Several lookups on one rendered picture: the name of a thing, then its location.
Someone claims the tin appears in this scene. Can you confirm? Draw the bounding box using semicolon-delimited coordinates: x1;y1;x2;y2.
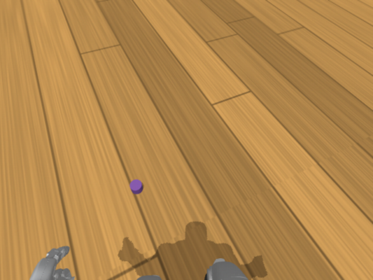
130;180;143;194

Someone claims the left robot hand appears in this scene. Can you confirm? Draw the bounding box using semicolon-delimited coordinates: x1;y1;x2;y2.
30;246;75;280

